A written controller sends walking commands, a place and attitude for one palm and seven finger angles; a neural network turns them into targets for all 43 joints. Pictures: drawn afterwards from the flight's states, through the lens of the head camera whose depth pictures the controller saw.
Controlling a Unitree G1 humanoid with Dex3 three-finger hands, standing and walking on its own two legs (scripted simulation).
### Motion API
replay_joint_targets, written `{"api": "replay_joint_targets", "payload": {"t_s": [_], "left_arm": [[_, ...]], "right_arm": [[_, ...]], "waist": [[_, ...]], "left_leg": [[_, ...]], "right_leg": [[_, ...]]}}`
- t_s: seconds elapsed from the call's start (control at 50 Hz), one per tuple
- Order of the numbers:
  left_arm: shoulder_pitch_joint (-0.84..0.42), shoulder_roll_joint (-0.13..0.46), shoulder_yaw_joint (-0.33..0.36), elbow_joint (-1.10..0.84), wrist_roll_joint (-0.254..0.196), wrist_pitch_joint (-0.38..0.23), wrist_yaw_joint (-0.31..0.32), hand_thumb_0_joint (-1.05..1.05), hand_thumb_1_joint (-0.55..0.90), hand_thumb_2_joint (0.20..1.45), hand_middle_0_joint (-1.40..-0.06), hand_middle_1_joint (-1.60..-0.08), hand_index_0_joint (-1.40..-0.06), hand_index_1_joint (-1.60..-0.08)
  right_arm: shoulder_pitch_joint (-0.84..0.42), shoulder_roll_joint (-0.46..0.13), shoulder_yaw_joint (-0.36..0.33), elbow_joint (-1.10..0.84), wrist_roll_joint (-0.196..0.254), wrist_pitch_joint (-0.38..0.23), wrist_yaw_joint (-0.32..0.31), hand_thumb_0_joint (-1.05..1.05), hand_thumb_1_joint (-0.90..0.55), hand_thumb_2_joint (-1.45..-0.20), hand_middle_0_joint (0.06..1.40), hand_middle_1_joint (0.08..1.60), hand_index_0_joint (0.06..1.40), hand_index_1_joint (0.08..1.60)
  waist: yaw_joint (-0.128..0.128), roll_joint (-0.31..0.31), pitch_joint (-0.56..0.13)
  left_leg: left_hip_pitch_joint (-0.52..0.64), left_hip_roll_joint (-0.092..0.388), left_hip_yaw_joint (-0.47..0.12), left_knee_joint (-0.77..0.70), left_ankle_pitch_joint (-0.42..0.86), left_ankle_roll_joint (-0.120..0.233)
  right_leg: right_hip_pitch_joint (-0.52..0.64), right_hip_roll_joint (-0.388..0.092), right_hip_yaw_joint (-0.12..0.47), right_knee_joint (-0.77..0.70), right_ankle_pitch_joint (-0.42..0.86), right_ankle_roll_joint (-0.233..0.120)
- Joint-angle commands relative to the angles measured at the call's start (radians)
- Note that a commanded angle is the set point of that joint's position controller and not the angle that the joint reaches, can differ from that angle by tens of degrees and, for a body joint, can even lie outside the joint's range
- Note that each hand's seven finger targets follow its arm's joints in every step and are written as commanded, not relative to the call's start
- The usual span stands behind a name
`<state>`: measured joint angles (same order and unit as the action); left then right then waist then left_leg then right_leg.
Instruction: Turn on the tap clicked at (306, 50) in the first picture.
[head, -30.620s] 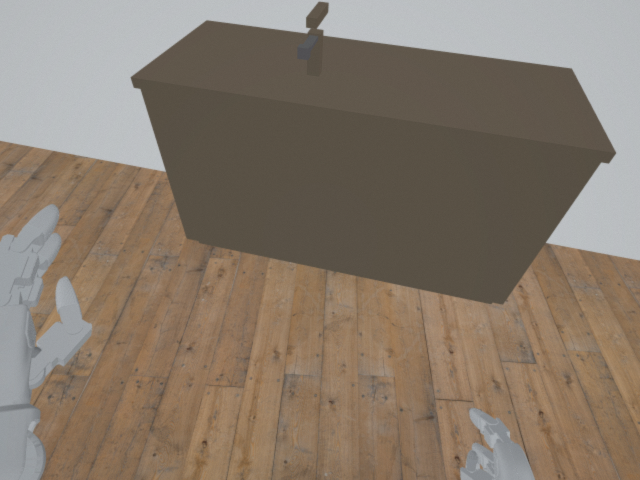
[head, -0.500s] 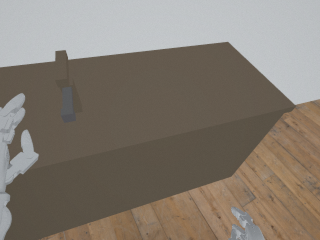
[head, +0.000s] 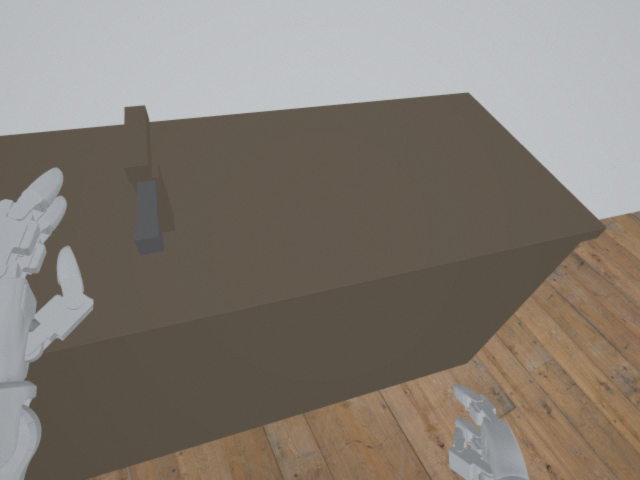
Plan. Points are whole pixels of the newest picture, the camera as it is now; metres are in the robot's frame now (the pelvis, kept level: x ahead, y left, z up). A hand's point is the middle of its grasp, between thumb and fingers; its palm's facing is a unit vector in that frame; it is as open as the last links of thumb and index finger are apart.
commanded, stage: look again from close up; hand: left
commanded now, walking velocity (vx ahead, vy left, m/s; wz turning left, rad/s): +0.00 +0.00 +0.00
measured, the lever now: (149, 238) +0.35 +0.26 +0.09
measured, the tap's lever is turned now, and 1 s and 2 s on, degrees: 0 0 0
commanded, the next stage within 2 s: shuffle to correct the standing spot in 0.28 s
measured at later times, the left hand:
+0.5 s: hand (98, 304) +0.22 +0.24 +0.16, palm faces +0.38 -0.85 -0.37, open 7.4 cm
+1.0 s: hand (181, 291) +0.24 +0.17 +0.16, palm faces +0.36 -0.84 -0.40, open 7.4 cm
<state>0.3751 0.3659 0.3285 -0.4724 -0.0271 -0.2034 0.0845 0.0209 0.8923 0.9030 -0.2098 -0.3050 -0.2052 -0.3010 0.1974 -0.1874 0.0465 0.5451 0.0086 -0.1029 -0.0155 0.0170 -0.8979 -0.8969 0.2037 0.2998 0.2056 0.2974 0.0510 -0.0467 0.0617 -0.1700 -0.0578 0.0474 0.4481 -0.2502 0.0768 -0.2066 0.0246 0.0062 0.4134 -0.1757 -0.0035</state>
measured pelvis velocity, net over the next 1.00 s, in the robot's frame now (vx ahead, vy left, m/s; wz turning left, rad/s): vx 0.02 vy -0.07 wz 0.00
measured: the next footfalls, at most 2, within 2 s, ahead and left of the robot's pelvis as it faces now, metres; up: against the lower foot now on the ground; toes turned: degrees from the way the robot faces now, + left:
none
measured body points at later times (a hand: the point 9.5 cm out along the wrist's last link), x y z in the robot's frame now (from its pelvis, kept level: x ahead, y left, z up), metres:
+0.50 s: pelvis +0.00 -0.01 +0.00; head +0.01 +0.00 +0.45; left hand +0.19 +0.28 +0.18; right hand +0.18 -0.23 -0.07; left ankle +0.00 +0.06 -0.74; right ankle +0.03 -0.12 -0.74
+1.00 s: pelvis +0.02 -0.07 +0.00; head +0.04 -0.07 +0.45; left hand +0.22 +0.22 +0.18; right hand +0.20 -0.31 -0.08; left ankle +0.00 +0.06 -0.73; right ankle +0.03 -0.12 -0.74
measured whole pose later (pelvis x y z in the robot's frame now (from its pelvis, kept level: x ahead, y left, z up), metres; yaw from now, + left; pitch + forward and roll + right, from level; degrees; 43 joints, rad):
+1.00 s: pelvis +0.02 -0.07 +0.00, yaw +0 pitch +0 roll +0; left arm 0.44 0.37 0.34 -0.45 -0.05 -0.16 0.11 0.02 0.89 0.90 -0.21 -0.31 -0.21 -0.30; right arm 0.18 -0.22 0.00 0.56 0.03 -0.05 -0.02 0.02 -0.90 -0.90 0.20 0.30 0.20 0.30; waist 0.00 -0.01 0.04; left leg -0.23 0.02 0.00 0.56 -0.27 0.01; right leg -0.21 0.11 -0.02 0.41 -0.20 -0.10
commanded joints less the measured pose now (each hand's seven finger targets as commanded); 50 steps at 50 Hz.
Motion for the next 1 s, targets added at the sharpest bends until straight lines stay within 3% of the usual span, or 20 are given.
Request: {"api": "replay_joint_targets", "payload": {"t_s": [0.0,0.04,0.1,0.18,0.24,0.26,0.28,0.36,0.38,0.46,0.6,0.66,0.68,0.76,0.8,0.86,0.88,0.92,0.96,0.98], "left_arm": [[-0.08,0.152,0.101,-0.177,-0.011,-0.056,0.022,0.0,0.9,0.9,-0.2,-0.3,-0.2,-0.3],[-0.066,0.15,0.11,-0.142,-0.013,-0.051,0.022,0.0,0.9,0.9,-0.2,-0.3,-0.2,-0.3],[-0.074,0.142,0.095,-0.138,-0.014,-0.046,0.02,0.0,0.9,0.9,-0.2,-0.3,-0.2,-0.3],[-0.103,0.145,0.086,-0.176,-0.008,-0.051,0.021,0.0,0.9,0.9,-0.2,-0.3,-0.2,-0.3],[-0.112,0.154,0.088,-0.206,-0.004,-0.055,0.026,0.0,0.9,0.9,-0.2,-0.3,-0.2,-0.3],[-0.106,0.187,0.119,-0.219,-0.002,-0.055,0.029,0.0,0.9,0.9,-0.2,-0.3,-0.2,-0.3],[-0.091,0.158,0.1,-0.198,-0.005,-0.055,0.029,0.0,0.9,0.9,-0.2,-0.3,-0.2,-0.3],[-0.067,0.182,0.129,-0.194,-0.006,-0.058,0.033,0.0,0.9,0.9,-0.2,-0.3,-0.2,-0.3],[-0.06,0.154,0.11,-0.167,-0.01,-0.057,0.031,0.0,0.9,0.9,-0.2,-0.3,-0.2,-0.3],[-0.073,0.164,0.117,-0.138,-0.015,-0.046,0.025,0.0,0.9,0.9,-0.2,-0.3,-0.2,-0.3],[-0.136,0.144,0.076,-0.159,-0.013,-0.03,0.024,0.0,0.9,0.9,-0.2,-0.3,-0.2,-0.3],[-0.127,0.187,0.112,-0.201,-0.016,-0.026,0.028,0.0,0.9,0.9,-0.2,-0.3,-0.2,-0.3],[-0.113,0.167,0.104,-0.19,-0.021,-0.024,0.028,0.0,0.9,0.9,-0.2,-0.3,-0.2,-0.3],[-0.064,0.205,0.149,-0.213,-0.035,-0.017,0.026,0.0,0.9,0.9,-0.2,-0.3,-0.2,-0.3],[-0.035,0.177,0.136,-0.204,-0.041,-0.02,0.031,0.0,0.9,0.9,-0.2,-0.3,-0.2,-0.3],[0.025,0.184,0.154,-0.188,-0.038,-0.019,0.047,0.0,0.9,0.9,-0.2,-0.3,-0.2,-0.3],[0.035,0.177,0.15,-0.168,-0.036,-0.018,0.052,0.0,0.9,0.9,-0.2,-0.3,-0.2,-0.3],[0.048,0.182,0.157,-0.158,-0.033,-0.019,0.058,0.0,0.9,0.9,-0.2,-0.3,-0.2,-0.3],[0.064,0.204,0.173,-0.165,-0.027,-0.023,0.062,0.0,0.9,0.9,-0.2,-0.3,-0.2,-0.3],[0.07,0.185,0.158,-0.158,-0.028,-0.023,0.061,0.0,0.9,0.9,-0.2,-0.3,-0.2,-0.3]], "right_arm": [[-0.078,-0.136,-0.062,-0.153,0.002,-0.043,-0.009,0.0,-0.9,-0.9,0.2,0.3,0.2,0.3],[-0.076,-0.136,-0.064,-0.15,0.004,-0.036,-0.012,0.0,-0.9,-0.9,0.2,0.3,0.2,0.3],[-0.081,-0.137,-0.064,-0.15,0.006,-0.03,-0.014,0.0,-0.9,-0.9,0.2,0.3,0.2,0.3],[-0.09,-0.138,-0.061,-0.15,0.003,-0.032,-0.017,0.0,-0.9,-0.9,0.2,0.3,0.2,0.3],[-0.091,-0.138,-0.064,-0.156,0.003,-0.037,-0.018,0.0,-0.9,-0.9,0.2,0.3,0.2,0.3],[-0.102,-0.137,-0.061,-0.154,0.004,-0.04,-0.019,0.0,-0.9,-0.9,0.2,0.3,0.2,0.3],[-0.094,-0.135,-0.06,-0.153,0.001,-0.038,-0.019,0.0,-0.9,-0.9,0.2,0.3,0.2,0.3],[-0.091,-0.138,-0.065,-0.149,0.003,-0.042,-0.019,0.0,-0.9,-0.9,0.2,0.3,0.2,0.3],[-0.082,-0.134,-0.064,-0.143,0.002,-0.038,-0.02,0.0,-0.9,-0.9,0.2,0.3,0.2,0.3],[-0.087,-0.133,-0.07,-0.138,0.006,-0.029,-0.02,0.0,-0.9,-0.9,0.2,0.3,0.2,0.3],[-0.088,-0.132,-0.076,-0.149,0.009,-0.018,-0.013,0.0,-0.9,-0.9,0.2,0.3,0.2,0.3],[-0.091,-0.131,-0.077,-0.148,0.01,-0.02,-0.006,0.0,-0.9,-0.9,0.2,0.3,0.2,0.3],[-0.082,-0.13,-0.078,-0.148,0.005,-0.019,-0.005,0.0,-0.9,-0.9,0.2,0.3,0.2,0.3],[-0.081,-0.127,-0.086,-0.15,0.006,-0.017,-0.005,0.0,-0.9,-0.9,0.2,0.3,0.2,0.3],[-0.072,-0.128,-0.087,-0.147,0.006,-0.017,-0.003,0.0,-0.9,-0.9,0.2,0.3,0.2,0.3],[-0.085,-0.12,-0.077,-0.137,0.014,-0.012,-0.003,0.0,-0.9,-0.9,0.2,0.3,0.2,0.3],[-0.079,-0.118,-0.074,-0.136,0.013,-0.007,-0.005,0.0,-0.9,-0.9,0.2,0.3,0.2,0.3],[-0.086,-0.12,-0.078,-0.139,0.018,0.0,-0.011,0.0,-0.9,-0.9,0.2,0.3,0.2,0.3],[-0.106,-0.121,-0.076,-0.141,0.021,0.007,-0.016,0.0,-0.9,-0.9,0.2,0.3,0.2,0.3],[-0.099,-0.117,-0.075,-0.143,0.022,0.01,-0.017,0.0,-0.9,-0.9,0.2,0.3,0.2,0.3]], "waist": [[-0.019,0.134,-0.171],[-0.019,0.081,-0.163],[-0.021,0.079,-0.146],[-0.021,0.126,-0.148],[-0.018,0.126,-0.144],[-0.016,0.139,-0.15],[-0.017,0.127,-0.149],[-0.017,0.13,-0.154],[-0.019,0.114,-0.154],[-0.023,0.105,-0.134],[-0.029,0.149,-0.102],[-0.029,0.137,-0.134],[-0.031,0.128,-0.145],[-0.033,0.104,-0.173],[-0.037,0.104,-0.2],[-0.039,0.081,-0.211],[-0.039,0.031,-0.215],[-0.032,-0.007,-0.205],[-0.022,0.017,-0.191],[-0.022,-0.007,-0.193]], "left_leg": [[0.016,0.159,-0.12,-0.104,0.273,-0.111],[-0.009,0.155,-0.119,-0.105,0.202,-0.1],[-0.015,0.148,-0.12,-0.121,0.176,-0.105],[-0.027,0.15,-0.124,-0.147,0.118,-0.097],[-0.046,0.149,-0.125,-0.154,0.074,-0.088],[-0.042,0.144,-0.125,-0.152,0.09,-0.092],[-0.049,0.144,-0.126,-0.152,0.084,-0.09],[-0.039,0.135,-0.124,-0.138,0.095,-0.09],[-0.025,0.142,-0.122,-0.142,0.091,-0.093],[-0.002,0.17,-0.14,-0.167,0.062,-0.095],[-0.039,0.214,-0.165,-0.171,-0.055,-0.05],[-0.018,0.191,-0.129,-0.103,0.051,-0.051],[-0.017,0.19,-0.131,-0.081,0.08,-0.051],[0.014,0.179,-0.099,0.014,0.164,-0.051],[-0.003,0.149,-0.082,0.064,0.172,-0.054],[-0.039,0.101,-0.051,0.119,0.167,-0.062],[-0.072,0.091,-0.046,0.123,0.149,-0.062],[-0.118,0.073,-0.047,0.127,0.087,-0.058],[-0.157,0.075,-0.054,0.127,0.032,-0.051],[-0.171,0.075,-0.057,0.123,0.004,-0.048]], "right_leg": [[0.078,-0.061,0.039,-0.006,0.156,-0.025],[0.09,-0.069,0.052,-0.03,0.161,-0.026],[0.084,-0.068,0.054,-0.035,0.153,-0.026],[0.09,-0.061,0.047,-0.03,0.117,-0.024],[0.11,-0.06,0.05,-0.032,0.107,-0.023],[0.112,-0.059,0.048,-0.028,0.119,-0.024],[0.115,-0.061,0.047,-0.031,0.11,-0.025],[0.113,-0.066,0.06,-0.039,0.128,-0.03],[0.098,-0.063,0.058,-0.042,0.11,-0.029],[0.049,-0.04,0.043,-0.031,0.067,-0.02],[0.024,-0.025,0.023,-0.009,-0.001,-0.021],[0.045,-0.033,0.037,-0.015,0.066,-0.032],[0.048,-0.041,0.042,-0.014,0.078,-0.038],[0.038,-0.068,0.099,-0.017,0.166,-0.061],[0.073,-0.115,0.157,-0.033,0.255,-0.076],[0.132,-0.183,0.223,-0.06,0.519,-0.034],[0.171,-0.197,0.217,-0.058,0.569,-0.015],[0.195,-0.218,0.235,-0.077,0.596,0.02],[0.214,-0.237,0.233,-0.076,0.64,0.036],[0.223,-0.243,0.224,-0.072,0.617,0.038]]}}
